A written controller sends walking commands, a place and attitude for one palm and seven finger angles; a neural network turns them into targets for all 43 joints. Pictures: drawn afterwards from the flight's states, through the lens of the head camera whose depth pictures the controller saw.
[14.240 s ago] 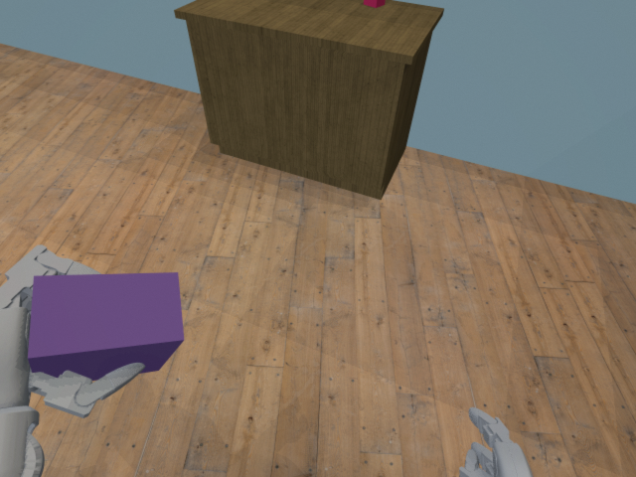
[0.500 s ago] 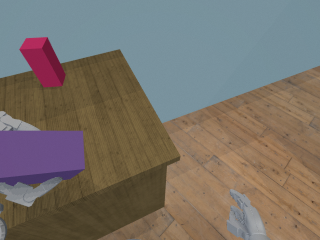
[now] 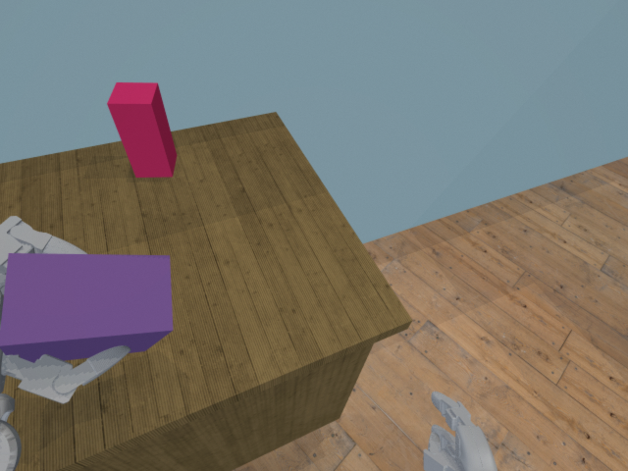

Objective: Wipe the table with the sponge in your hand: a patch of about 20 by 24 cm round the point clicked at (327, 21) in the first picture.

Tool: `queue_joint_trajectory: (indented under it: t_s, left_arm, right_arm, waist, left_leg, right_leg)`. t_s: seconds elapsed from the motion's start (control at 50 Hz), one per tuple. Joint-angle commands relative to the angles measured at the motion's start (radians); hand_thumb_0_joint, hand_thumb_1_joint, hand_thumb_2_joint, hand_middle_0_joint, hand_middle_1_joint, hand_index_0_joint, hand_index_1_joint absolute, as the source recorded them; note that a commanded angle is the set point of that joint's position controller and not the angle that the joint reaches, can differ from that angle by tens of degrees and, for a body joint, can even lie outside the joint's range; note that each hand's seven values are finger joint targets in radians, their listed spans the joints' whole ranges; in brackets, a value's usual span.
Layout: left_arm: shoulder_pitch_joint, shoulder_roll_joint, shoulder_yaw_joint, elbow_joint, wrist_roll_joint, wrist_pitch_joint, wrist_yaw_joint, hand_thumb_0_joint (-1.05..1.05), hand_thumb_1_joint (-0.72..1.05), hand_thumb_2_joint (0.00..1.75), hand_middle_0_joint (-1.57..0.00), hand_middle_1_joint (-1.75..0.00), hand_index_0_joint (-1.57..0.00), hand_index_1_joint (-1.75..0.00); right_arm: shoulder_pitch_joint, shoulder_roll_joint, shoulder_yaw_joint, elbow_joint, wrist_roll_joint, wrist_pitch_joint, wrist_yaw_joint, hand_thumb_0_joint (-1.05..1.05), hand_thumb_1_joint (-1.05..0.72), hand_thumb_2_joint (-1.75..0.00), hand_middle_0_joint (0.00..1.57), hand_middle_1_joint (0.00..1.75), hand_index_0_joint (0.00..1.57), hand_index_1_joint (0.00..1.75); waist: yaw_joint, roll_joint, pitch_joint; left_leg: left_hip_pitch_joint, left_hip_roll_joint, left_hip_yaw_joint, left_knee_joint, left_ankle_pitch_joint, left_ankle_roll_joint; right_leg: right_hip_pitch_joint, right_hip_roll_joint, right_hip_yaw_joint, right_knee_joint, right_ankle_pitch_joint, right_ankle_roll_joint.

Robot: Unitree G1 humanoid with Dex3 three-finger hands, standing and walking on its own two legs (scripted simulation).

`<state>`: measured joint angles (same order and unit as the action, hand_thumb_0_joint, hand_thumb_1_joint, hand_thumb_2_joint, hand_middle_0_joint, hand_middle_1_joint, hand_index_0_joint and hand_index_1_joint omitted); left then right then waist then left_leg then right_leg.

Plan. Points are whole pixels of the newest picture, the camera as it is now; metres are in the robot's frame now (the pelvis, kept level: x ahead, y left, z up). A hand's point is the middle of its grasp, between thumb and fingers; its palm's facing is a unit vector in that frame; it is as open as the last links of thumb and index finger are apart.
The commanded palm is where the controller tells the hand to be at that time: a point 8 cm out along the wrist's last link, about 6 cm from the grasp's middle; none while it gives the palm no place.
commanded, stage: come to a stop and stand still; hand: left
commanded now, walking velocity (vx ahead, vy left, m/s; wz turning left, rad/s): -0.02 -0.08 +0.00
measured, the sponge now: (112, 310) +0.23 +0.22 +0.15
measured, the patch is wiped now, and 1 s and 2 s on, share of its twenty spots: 0.00 0.00 0.00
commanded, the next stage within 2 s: look again from close up in 1.14 s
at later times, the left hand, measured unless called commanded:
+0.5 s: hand (92, 320) +0.22 +0.23 +0.14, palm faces +0.29 -0.85 -0.44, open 10.8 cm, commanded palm +0.16 +0.27 +0.18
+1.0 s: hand (12, 337) +0.19 +0.29 +0.15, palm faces +0.38 -0.84 -0.39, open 10.8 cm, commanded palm +0.13 +0.31 +0.18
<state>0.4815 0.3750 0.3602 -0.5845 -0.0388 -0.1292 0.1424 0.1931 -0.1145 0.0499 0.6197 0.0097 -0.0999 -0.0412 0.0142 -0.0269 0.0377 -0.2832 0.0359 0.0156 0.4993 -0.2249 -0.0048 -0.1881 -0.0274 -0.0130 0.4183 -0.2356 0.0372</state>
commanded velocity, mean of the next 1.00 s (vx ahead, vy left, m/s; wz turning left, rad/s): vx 0.00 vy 0.00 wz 0.00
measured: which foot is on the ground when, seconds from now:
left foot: down 0.00-1.00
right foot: down 0.00-1.00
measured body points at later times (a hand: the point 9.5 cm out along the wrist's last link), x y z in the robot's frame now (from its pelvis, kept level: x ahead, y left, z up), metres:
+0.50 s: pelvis +0.00 -0.01 +0.00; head +0.04 +0.01 +0.44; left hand +0.20 +0.28 +0.17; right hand +0.15 -0.28 -0.07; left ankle +0.02 +0.11 -0.74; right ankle -0.01 -0.15 -0.74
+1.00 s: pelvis -0.02 +0.02 +0.00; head +0.03 +0.07 +0.44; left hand +0.17 +0.33 +0.17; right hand +0.18 -0.17 -0.07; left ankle +0.02 +0.12 -0.74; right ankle -0.01 -0.15 -0.74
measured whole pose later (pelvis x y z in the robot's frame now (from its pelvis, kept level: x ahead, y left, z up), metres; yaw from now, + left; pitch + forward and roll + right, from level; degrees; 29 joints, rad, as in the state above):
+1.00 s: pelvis -0.02 +0.02 +0.00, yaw +2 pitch +0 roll -2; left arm 0.41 0.42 0.39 -0.51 -0.04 -0.23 0.10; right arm 0.14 -0.15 0.03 0.58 0.02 -0.17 0.01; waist 0.03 -0.07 0.11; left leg -0.34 -0.01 0.00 0.53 -0.20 0.04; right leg -0.23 -0.06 -0.02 0.45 -0.22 0.05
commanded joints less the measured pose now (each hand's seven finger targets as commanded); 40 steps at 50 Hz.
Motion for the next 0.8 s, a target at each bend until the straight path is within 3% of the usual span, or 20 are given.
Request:
queue_joint_trajectory:
  t_s: [0.0, 0.06, 0.12, 0.14, 0.16, 0.18, 0.2, 0.22, 0.26, 0.32, 0.34, 0.36, 0.4, 0.44, 0.46, 0.54, 0.66, 0.74, 0.76, 0.78]
  left_arm:
    - [-0.073, 0.107, 0.073, -0.129, -0.013, -0.037, 0.015, 0.0, 0.1, 1.3, -1.2, -1.6, -1.2, -1.6]
    - [-0.099, 0.108, 0.063, -0.135, -0.006, -0.032, 0.017, 0.0, 0.1, 1.3, -1.2, -1.6, -1.2, -1.6]
    - [-0.107, 0.118, 0.063, -0.148, 0.0, -0.031, 0.023, 0.0, 0.1, 1.3, -1.2, -1.6, -1.2, -1.6]
    - [-1.055, 0.979, 0.389, -0.433, 0.035, -0.229, 0.021, 0.0, 0.1, 1.3, -1.2, -1.6, -1.2, -1.6]
    - [-0.708, 0.385, 0.308, -0.019, 0.017, -0.16, 0.004, 0.0, 0.1, 1.3, -1.2, -1.6, -1.2, -1.6]
    - [-0.518, 0.344, 0.236, 0.14, 0.014, -0.136, 0.004, 0.0, 0.1, 1.3, -1.2, -1.6, -1.2, -1.6]
    - [-0.453, 0.374, 0.249, 0.1, 0.005, -0.149, -0.006, 0.0, 0.1, 1.3, -1.2, -1.6, -1.2, -1.6]
    - [-0.356, 0.325, 0.203, 0.067, -0.017, -0.168, -0.022, 0.0, 0.1, 1.3, -1.2, -1.6, -1.2, -1.6]
    - [-0.172, 0.233, 0.132, 0.041, -0.031, -0.173, -0.039, 0.0, 0.1, 1.3, -1.2, -1.6, -1.2, -1.6]
    - [-0.045, 0.221, 0.122, -0.048, -0.049, -0.19, -0.037, 0.0, 0.1, 1.3, -1.2, -1.6, -1.2, -1.6]
    - [-0.047, 0.257, 0.158, -0.025, -0.055, -0.186, -0.026, 0.0, 0.1, 1.3, -1.2, -1.6, -1.2, -1.6]
    - [-0.055, 0.238, 0.152, -0.042, -0.049, -0.194, -0.024, 0.0, 0.1, 1.3, -1.2, -1.6, -1.2, -1.6]
    - [-0.1, 0.284, 0.194, -0.044, -0.05, -0.206, -0.016, 0.0, 0.1, 1.3, -1.2, -1.6, -1.2, -1.6]
    - [-0.153, 0.357, 0.241, -0.061, -0.044, -0.21, -0.005, 0.0, 0.1, 1.3, -1.2, -1.6, -1.2, -1.6]
    - [-0.157, 0.312, 0.21, -0.071, -0.038, -0.216, -0.007, 0.0, 0.1, 1.3, -1.2, -1.6, -1.2, -1.6]
    - [-0.136, 0.337, 0.204, -0.145, -0.032, -0.213, 0.0, 0.0, 0.1, 1.3, -1.2, -1.6, -1.2, -1.6]
    - [-0.088, 0.251, 0.156, -0.189, -0.025, -0.209, 0.003, 0.0, 0.1, 1.3, -1.2, -1.6, -1.2, -1.6]
    - [-0.079, 0.257, 0.183, -0.1, -0.024, -0.189, -0.002, 0.0, 0.1, 1.3, -1.2, -1.6, -1.2, -1.6]
    - [-0.106, 0.202, 0.138, -0.128, -0.023, -0.193, -0.011, 0.0, 0.1, 1.3, -1.2, -1.6, -1.2, -1.6]
    - [-0.131, 0.241, 0.165, -0.131, -0.027, -0.19, -0.011, 0.0, 0.1, 1.3, -1.2, -1.6, -1.2, -1.6]
  right_arm:
    - [-0.1, -0.187, -0.073, -0.165, 0.001, -0.044, -0.023, 0.0, -0.9, -0.9, 0.2, 0.3, 0.2, 0.3]
    - [-0.11, -0.185, -0.07, -0.176, 0.004, -0.041, -0.027, 0.0, -0.9, -0.9, 0.2, 0.3, 0.2, 0.3]
    - [-0.107, -0.188, -0.074, -0.181, 0.006, -0.04, -0.028, 0.0, -0.9, -0.9, 0.2, 0.3, 0.2, 0.3]
    - [0.004, -0.276, 0.072, -0.31, 0.086, -0.002, -0.112, 0.0, -0.9, -0.9, 0.2, 0.3, 0.2, 0.3]
    - [-0.007, -0.129, -0.074, -0.218, 0.064, -0.059, -0.091, 0.0, -0.9, -0.9, 0.2, 0.3, 0.2, 0.3]
    - [-0.078, -0.218, -0.064, -0.18, 0.018, -0.084, -0.046, 0.0, -0.9, -0.9, 0.2, 0.3, 0.2, 0.3]
    - [-0.063, -0.225, -0.076, -0.179, 0.003, -0.098, -0.021, 0.0, -0.9, -0.9, 0.2, 0.3, 0.2, 0.3]
    - [-0.047, -0.228, -0.077, -0.194, 0.003, -0.112, -0.003, 0.0, -0.9, -0.9, 0.2, 0.3, 0.2, 0.3]
    - [-0.002, -0.239, -0.088, -0.188, 0.011, -0.123, 0.027, 0.0, -0.9, -0.9, 0.2, 0.3, 0.2, 0.3]
    - [0.004, -0.241, -0.087, -0.195, 0.023, -0.151, 0.051, 0.0, -0.9, -0.9, 0.2, 0.3, 0.2, 0.3]
    - [-0.024, -0.254, -0.091, -0.181, 0.027, -0.154, 0.05, 0.0, -0.9, -0.9, 0.2, 0.3, 0.2, 0.3]
    - [0.001, -0.245, -0.091, -0.179, 0.023, -0.15, 0.041, 0.0, -0.9, -0.9, 0.2, 0.3, 0.2, 0.3]
    - [-0.015, -0.253, -0.093, -0.173, 0.021, -0.151, 0.032, 0.0, -0.9, -0.9, 0.2, 0.3, 0.2, 0.3]
    - [-0.032, -0.27, -0.101, -0.153, 0.018, -0.147, 0.024, 0.0, -0.9, -0.9, 0.2, 0.3, 0.2, 0.3]
    - [-0.009, -0.254, -0.101, -0.141, 0.013, -0.14, 0.02, 0.0, -0.9, -0.9, 0.2, 0.3, 0.2, 0.3]
    - [-0.02, -0.255, -0.107, -0.127, 0.016, -0.147, 0.031, 0.0, -0.9, -0.9, 0.2, 0.3, 0.2, 0.3]
    - [-0.017, -0.244, -0.111, -0.112, 0.006, -0.15, 0.047, 0.0, -0.9, -0.9, 0.2, 0.3, 0.2, 0.3]
    - [-0.05, -0.248, -0.118, -0.123, 0.014, -0.136, 0.045, 0.0, -0.9, -0.9, 0.2, 0.3, 0.2, 0.3]
    - [-0.041, -0.232, -0.11, -0.133, 0.008, -0.124, 0.045, 0.0, -0.9, -0.9, 0.2, 0.3, 0.2, 0.3]
    - [-0.051, -0.237, -0.112, -0.144, 0.012, -0.123, 0.043, 0.0, -0.9, -0.9, 0.2, 0.3, 0.2, 0.3]
  waist:
    - [-0.014, 0.194, -0.142]
    - [-0.014, 0.163, -0.119]
    - [-0.012, 0.126, -0.123]
    - [-0.051, 0.329, -0.047]
    - [-0.005, 0.085, -0.083]
    - [0.012, 0.074, -0.026]
    - [0.016, 0.054, -0.076]
    - [0.019, 0.006, -0.101]
    - [0.025, 0.009, -0.151]
    - [0.038, -0.014, -0.164]
    - [0.032, 0.013, -0.196]
    - [0.031, -0.019, -0.153]
    - [0.028, -0.037, -0.135]
    - [0.018, 0.028, -0.162]
    - [0.016, 0.035, -0.148]
    - [0.02, 0.112, -0.204]
    - [0.015, 0.122, -0.212]
    - [0.009, 0.122, -0.19]
    - [0.005, 0.118, -0.17]
    - [0.005, 0.112, -0.161]
  left_leg:
    - [0.006, 0.108, -0.088, -0.247, -0.035, -0.015]
    - [-0.04, 0.09, -0.08, -0.277, -0.184, -0.004]
    - [-0.034, 0.055, -0.039, -0.226, -0.148, -0.001]
    - [-0.196, 0.014, -0.064, -0.235, -0.288, 0.098]
    - [-0.07, 0.077, -0.058, -0.141, -0.156, 0.049]
    - [0.042, 0.04, -0.032, -0.115, -0.11, 0.028]
    - [0.053, 0.026, -0.022, -0.08, -0.108, 0.021]
    - [0.056, 0.007, -0.02, -0.03, -0.064, 0.023]
    - [0.087, 0.009, -0.01, -0.002, -0.004, 0.026]
    - [0.085, -0.003, -0.005, 0.021, 0.122, 0.032]
    - [0.13, 0.001, -0.014, 0.003, 0.109, 0.035]
    - [0.092, 0.008, -0.02, -0.006, 0.139, 0.032]
    - [0.068, 0.001, -0.027, 0.002, 0.142, 0.028]
    - [0.094, 0.003, -0.045, -0.01, 0.12, 0.029]
    - [0.067, 0.012, -0.049, -0.019, 0.155, 0.03]
    - [0.11, 0.02, -0.063, -0.008, 0.223, 0.037]
    - [0.135, 0.063, -0.104, -0.029, 0.327, 0.042]
    - [0.127, 0.075, -0.127, -0.066, 0.239, 0.041]
    - [0.098, 0.085, -0.129, -0.079, 0.229, 0.039]
    - [0.083, 0.088, -0.137, -0.084, 0.198, 0.038]
  right_leg:
    - [0.085, 0.054, -0.026, -0.053, 0.055, -0.019]
    - [0.117, 0.053, -0.015, -0.083, 0.053, -0.02]
    - [0.129, 0.034, 0.008, -0.116, 0.08, -0.028]
    - [0.313, 0.115, -0.014, -0.008, 0.02, 0.037]
    - [-0.008, 0.015, 0.004, -0.023, -0.146, -0.027]
    - [-0.111, 0.001, 0.022, -0.091, -0.1, -0.062]
    - [-0.113, -0.023, 0.079, -0.118, -0.06, -0.08]
    - [-0.102, -0.053, 0.114, -0.122, -0.016, -0.095]
    - [-0.093, -0.068, 0.112, -0.09, 0.055, -0.101]
    - [-0.052, -0.084, 0.094, -0.039, 0.242, -0.091]
    - [-0.073, -0.076, 0.1, -0.024, 0.192, -0.085]
    - [-0.054, -0.072, 0.075, -0.028, 0.24, -0.075]
    - [-0.044, -0.082, 0.082, -0.029, 0.271, -0.074]
    - [-0.053, -0.078, 0.09, -0.015, 0.213, -0.074]
    - [-0.014, -0.077, 0.057, -0.008, 0.251, -0.07]
    - [0.021, -0.084, 0.051, 0.025, 0.29, -0.067]
    - [0.002, -0.071, 0.002, 0.05, 0.249, -0.05]
    - [-0.034, -0.058, 0.014, 0.052, 0.168, -0.049]
    - [-0.027, -0.057, -0.011, 0.042, 0.153, -0.046]
    - [-0.026, -0.063, -0.001, 0.035, 0.138, -0.046]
